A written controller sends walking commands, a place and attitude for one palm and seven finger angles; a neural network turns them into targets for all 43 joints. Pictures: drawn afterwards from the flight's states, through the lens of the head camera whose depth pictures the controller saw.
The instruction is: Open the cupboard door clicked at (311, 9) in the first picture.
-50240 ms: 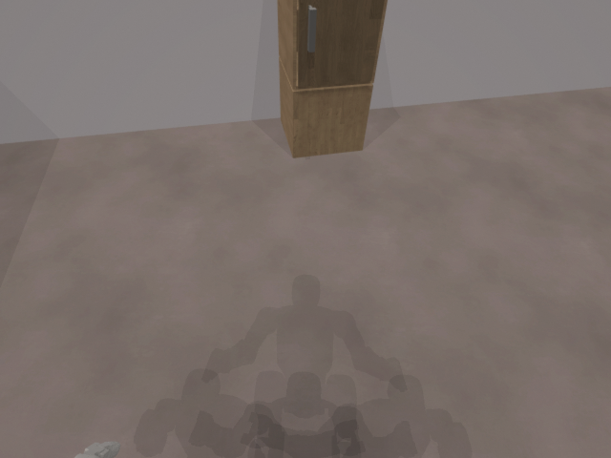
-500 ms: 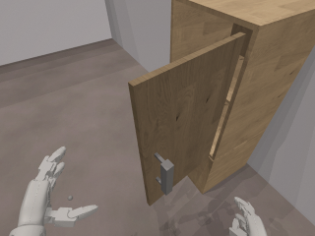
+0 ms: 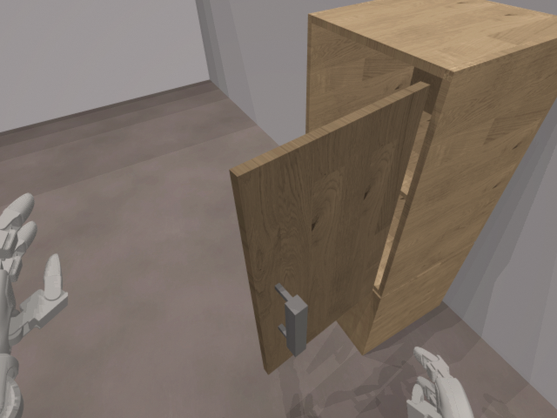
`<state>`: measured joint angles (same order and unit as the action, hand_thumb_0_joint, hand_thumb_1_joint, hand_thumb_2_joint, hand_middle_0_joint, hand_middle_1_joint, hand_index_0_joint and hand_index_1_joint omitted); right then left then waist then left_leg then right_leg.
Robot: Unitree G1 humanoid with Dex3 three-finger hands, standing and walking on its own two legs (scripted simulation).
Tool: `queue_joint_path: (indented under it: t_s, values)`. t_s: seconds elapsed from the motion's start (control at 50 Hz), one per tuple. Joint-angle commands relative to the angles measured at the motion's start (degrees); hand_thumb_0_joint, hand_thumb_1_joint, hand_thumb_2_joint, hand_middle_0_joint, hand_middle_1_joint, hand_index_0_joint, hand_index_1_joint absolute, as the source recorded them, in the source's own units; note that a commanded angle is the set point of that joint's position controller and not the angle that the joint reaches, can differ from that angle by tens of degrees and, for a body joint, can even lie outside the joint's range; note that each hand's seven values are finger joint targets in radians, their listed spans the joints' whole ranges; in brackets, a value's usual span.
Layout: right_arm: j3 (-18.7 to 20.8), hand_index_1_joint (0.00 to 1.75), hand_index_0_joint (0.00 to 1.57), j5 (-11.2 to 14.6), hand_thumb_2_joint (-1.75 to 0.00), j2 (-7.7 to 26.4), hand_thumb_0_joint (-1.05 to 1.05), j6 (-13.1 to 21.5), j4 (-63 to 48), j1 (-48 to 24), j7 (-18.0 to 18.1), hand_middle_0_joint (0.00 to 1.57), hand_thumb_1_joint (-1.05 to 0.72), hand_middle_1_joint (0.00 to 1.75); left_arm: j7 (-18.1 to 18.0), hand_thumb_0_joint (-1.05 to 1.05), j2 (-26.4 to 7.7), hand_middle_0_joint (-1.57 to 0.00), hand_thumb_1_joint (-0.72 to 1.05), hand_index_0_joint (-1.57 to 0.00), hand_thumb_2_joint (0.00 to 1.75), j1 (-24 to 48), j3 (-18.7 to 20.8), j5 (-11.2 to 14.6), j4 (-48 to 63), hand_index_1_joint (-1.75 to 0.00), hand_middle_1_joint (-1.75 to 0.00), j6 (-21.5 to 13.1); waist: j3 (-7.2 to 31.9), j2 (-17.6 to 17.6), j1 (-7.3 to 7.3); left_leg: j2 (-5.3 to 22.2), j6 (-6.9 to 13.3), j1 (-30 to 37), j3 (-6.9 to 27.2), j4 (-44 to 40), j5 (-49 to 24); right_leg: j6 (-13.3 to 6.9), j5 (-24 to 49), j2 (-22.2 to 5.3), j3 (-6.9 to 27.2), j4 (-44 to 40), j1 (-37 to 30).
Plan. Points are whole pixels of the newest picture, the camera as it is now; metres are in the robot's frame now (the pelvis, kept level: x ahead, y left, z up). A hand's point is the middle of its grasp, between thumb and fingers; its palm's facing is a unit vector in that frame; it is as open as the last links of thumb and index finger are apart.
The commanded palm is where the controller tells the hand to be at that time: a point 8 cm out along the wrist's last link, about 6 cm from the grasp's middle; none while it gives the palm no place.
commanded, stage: draw the hand back to the body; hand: left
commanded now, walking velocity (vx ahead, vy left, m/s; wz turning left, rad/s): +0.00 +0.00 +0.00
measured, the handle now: (288, 319) +0.32 +0.03 -0.09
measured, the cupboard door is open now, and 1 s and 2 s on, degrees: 98 98 98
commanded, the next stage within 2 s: step back with the hand held close in 0.28 s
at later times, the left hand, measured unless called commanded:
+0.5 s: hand (72, 300) +0.18 +0.25 +0.16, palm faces +0.45 -0.78 -0.44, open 7.4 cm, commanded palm +0.13 +0.29 +0.18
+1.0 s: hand (21, 355) +0.13 +0.28 +0.15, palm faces +0.38 -0.77 -0.51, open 7.4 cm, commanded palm +0.07 +0.31 +0.18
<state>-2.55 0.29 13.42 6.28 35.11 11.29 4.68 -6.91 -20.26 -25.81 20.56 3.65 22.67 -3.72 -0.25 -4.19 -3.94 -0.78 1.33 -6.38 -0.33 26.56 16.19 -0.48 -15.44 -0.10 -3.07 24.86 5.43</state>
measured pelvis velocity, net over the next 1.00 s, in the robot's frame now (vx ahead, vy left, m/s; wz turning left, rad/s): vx -0.07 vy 0.01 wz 0.00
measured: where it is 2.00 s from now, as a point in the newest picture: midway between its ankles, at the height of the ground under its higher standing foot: outside the picture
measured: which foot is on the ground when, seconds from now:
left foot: down 0.00-1.00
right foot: down 0.00-1.00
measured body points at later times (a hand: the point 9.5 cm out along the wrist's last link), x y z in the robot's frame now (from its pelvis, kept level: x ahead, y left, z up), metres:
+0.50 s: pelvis -0.01 -0.02 +0.00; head -0.02 -0.04 +0.45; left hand +0.15 +0.29 +0.19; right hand +0.18 -0.24 -0.08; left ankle -0.02 +0.10 -0.74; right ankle -0.02 -0.11 -0.74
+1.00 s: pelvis -0.07 +0.01 -0.01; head -0.06 +0.02 +0.44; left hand +0.10 +0.31 +0.18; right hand +0.10 -0.23 -0.08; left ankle -0.02 +0.10 -0.74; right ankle -0.02 -0.11 -0.74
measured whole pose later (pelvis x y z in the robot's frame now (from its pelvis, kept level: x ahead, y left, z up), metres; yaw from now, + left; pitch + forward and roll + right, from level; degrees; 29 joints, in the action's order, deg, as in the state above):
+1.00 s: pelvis -0.07 +0.01 -0.01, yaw +0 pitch +0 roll -2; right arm -0.6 0.4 13.1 1.8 31.9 10.4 5.2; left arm -8.0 -24.6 -32.6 24.1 1.7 28.7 -9.9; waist -2.2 -1.0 0.2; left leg -0.4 2.5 -19.5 -0.4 30.8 11.0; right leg 0.3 -8.9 0.3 -3.0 26.2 17.2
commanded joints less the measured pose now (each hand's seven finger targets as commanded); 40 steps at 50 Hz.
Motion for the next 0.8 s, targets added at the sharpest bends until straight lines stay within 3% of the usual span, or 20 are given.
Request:
queue_joint_path:
  t_s: [0.0, 0.14, 0.16, 0.24, 0.28, 0.36, 0.38, 0.4, 0.42, 0.48, 0.54, 0.58, 0.64, 0.68, 0.78]
  values:
    - [3.10, 0.30, 0.20, -0.16, -0.90, 5.86, 0.00, 2.72, -8.96, -7.19, 0.24, 0.20, -0.90, 0.30, -0.39, 0.00, -9.01, -0.20, 0.90, -0.20, 0.90, 3.94, 4.14, -0.06, 10.31, -0.30, -0.30, -3.45, 2.83, 1.82, 0.15, 1.65, -0.23, 0.09, 0.78, -5.23, -15.32, -0.37, 12.26, -0.15, 0.47, -3.71, -0.62]
    - [2.96, 0.30, 0.20, -0.25, -0.90, 5.38, 0.00, 3.31, -8.30, -8.04, 0.77, 0.20, -0.90, 0.30, -0.80, 0.00, -11.59, -0.20, 0.90, -0.20, 0.90, 4.91, 6.23, -0.31, 12.71, -0.30, -0.30, -3.97, 3.20, -0.79, -0.16, 1.11, -0.22, 0.63, 0.35, -5.24, -14.90, -0.57, 12.87, -0.25, 0.94, -4.81, -1.53]
    - [2.94, 0.30, 0.20, -0.20, -0.90, 5.17, 0.00, 3.36, -8.25, -8.12, 0.86, 0.20, -0.90, 0.30, -0.83, 0.00, -11.23, -0.20, 0.90, -0.20, 0.90, 4.94, 5.97, -0.18, 12.36, -0.30, -0.30, -3.96, 2.85, 0.40, -0.03, 1.18, -0.12, 1.00, 0.28, -5.27, -14.37, -0.38, 12.51, -0.25, 0.99, -4.96, -1.01]
    - [3.10, 0.30, 0.20, -0.22, -0.90, 5.27, 0.00, 3.78, -7.60, -8.15, 0.96, 0.20, -0.90, 0.30, -0.74, 0.00, -10.34, -0.20, 0.90, -0.20, 0.90, 4.95, 5.22, -0.28, 10.88, -0.30, -0.30, -4.03, 1.31, -0.78, 0.05, 1.11, -0.19, 1.24, 0.10, -5.65, -13.22, -0.37, 11.11, -0.06, 1.14, -6.03, -0.13]
    - [3.14, 0.30, 0.20, -0.17, -0.90, 5.11, 0.00, 3.81, -7.66, -8.22, 0.93, 0.20, -0.90, 0.30, -0.67, 0.00, -9.85, -0.20, 0.90, -0.20, 0.90, 4.45, 4.87, -0.08, 9.88, -0.30, -0.30, -4.08, 0.52, 1.45, 0.12, 1.21, -0.02, 1.08, 0.17, -5.95, -11.96, -0.11, 9.74, -0.04, 1.14, -6.22, 0.37]
    - [3.36, 0.30, 0.20, -0.23, -0.90, 5.14, 0.00, 3.99, -7.47, -8.28, 0.93, 0.20, -0.90, 0.30, -0.49, 0.00, -9.86, -0.20, 0.90, -0.20, 0.90, 4.15, 4.92, -0.07, 9.82, -0.30, -0.30, -4.35, 1.43, 1.74, 0.08, 1.11, 0.16, 1.70, -0.31, -5.71, -12.56, 0.05, 10.69, -0.18, 1.48, -6.50, -0.12]
    - [3.23, 0.30, 0.20, -0.17, -0.90, 5.27, 0.00, 4.11, -7.44, -8.76, 0.93, 0.20, -0.90, 0.30, -0.58, 0.00, -10.84, -0.20, 0.90, -0.20, 0.90, 8.88, 4.89, -0.13, 12.77, -0.30, -0.30, -4.76, 2.11, 0.12, 0.33, 0.98, 0.20, 2.16, -0.26, -5.71, -12.13, 0.02, 10.22, -0.26, 1.79, -6.81, -0.02]
    - [3.33, 0.30, 0.20, 0.16, -0.90, 6.62, 0.00, 2.61, -9.14, -7.14, 0.73, 0.20, -0.90, 0.30, -0.97, 0.00, -17.07, -0.20, 0.90, -0.20, 0.90, 11.93, 11.61, -0.59, 13.66, -0.30, -0.30, -6.89, -3.41, 3.90, 3.04, 2.00, 0.94, -3.22, 1.70, -3.53, -9.02, 0.37, 10.20, -2.75, 5.76, -10.28, 5.55]
    - [3.72, 0.30, 0.20, -0.24, -0.90, 6.11, 0.00, 1.46, -7.80, -7.33, 0.63, 0.20, -0.90, 0.30, -0.43, 0.00, -13.42, -0.20, 0.90, -0.20, 0.90, 5.29, 9.37, -0.74, 7.85, -0.30, -0.30, -6.89, -2.56, 6.95, 3.18, 1.80, 0.95, -2.90, 1.93, -1.93, -9.14, 0.10, 10.05, -3.98, 5.74, -10.90, 6.10]
    - [4.25, 0.30, 0.20, -0.46, -0.90, 6.40, 0.00, -0.30, -8.68, -7.50, 0.32, 0.20, -0.90, 0.30, -0.11, 0.00, -10.93, -0.20, 0.90, -0.20, 0.90, -1.51, 7.24, -0.75, 9.05, -0.30, -0.30, -7.73, 1.56, 2.20, 3.36, 2.27, 0.59, -2.50, 1.49, -1.54, -13.27, -0.04, 14.38, -4.79, 4.59, -8.35, 5.23]
    - [4.77, 0.30, 0.20, -0.25, -0.90, 6.69, 0.00, -1.45, -9.47, -7.59, 0.59, 0.20, -0.90, 0.30, -0.59, 0.00, -11.92, -0.20, 0.90, -0.20, 0.90, -3.87, 8.16, -0.52, 12.46, -0.30, -0.30, -7.93, 7.08, 0.62, 3.37, 3.28, 0.32, -1.95, 1.58, -1.92, -21.23, 0.40, 21.78, -4.06, 3.07, -4.43, 1.63]
    - [5.00, 0.30, 0.20, -0.03, -0.90, 6.60, 0.00, -2.15, -10.39, -7.41, 0.80, 0.20, -0.90, 0.30, -0.95, 0.00, -12.85, -0.20, 0.90, -0.20, 0.90, -4.73, 8.94, -0.45, 14.49, -0.30, -0.30, -7.85, 9.41, 1.37, 3.39, 3.84, 0.22, -1.85, 1.83, -1.94, -24.58, 0.59, 23.79, -3.39, 2.76, -2.45, 0.61]
    - [5.30, 0.30, 0.20, 0.11, -0.90, 6.39, 0.00, -2.82, -10.65, -7.85, 1.23, 0.20, -0.90, 0.30, -1.63, 0.00, -14.84, -0.20, 0.90, -0.20, 0.90, -4.90, 10.95, -0.29, 15.42, -0.30, -0.30, -7.85, 9.83, 2.47, 3.39, 3.87, 0.11, -3.74, 2.08, -1.57, -23.89, 0.61, 24.64, -3.53, 3.18, -1.77, 0.47]
    - [5.39, 0.30, 0.20, 0.28, -0.90, 6.15, 0.00, -3.17, -10.99, -7.45, 1.30, 0.20, -0.90, 0.30, -1.91, 0.00, -14.37, -0.20, 0.90, -0.20, 0.90, -5.67, 10.65, -0.24, 14.94, -0.30, -0.30, -7.78, 9.28, 3.68, 3.60, 3.86, 0.01, -5.25, 2.10, -1.17, -22.08, 0.56, 23.87, -3.71, 3.68, -1.69, 1.09]
    - [5.45, 0.30, 0.20, 0.30, -0.90, 6.62, 0.00, -2.85, -11.31, -7.28, 1.40, 0.20, -0.90, 0.30, -2.36, 0.00, -14.44, -0.20, 0.90, -0.20, 0.90, -6.45, 10.57, -0.47, 16.43, -0.30, -0.30, -8.28, 7.75, 1.25, 3.58, 4.44, 0.51, -9.66, 3.42, -2.82, -15.46, 0.67, 16.21, -2.78, 3.96, -1.45, 2.22]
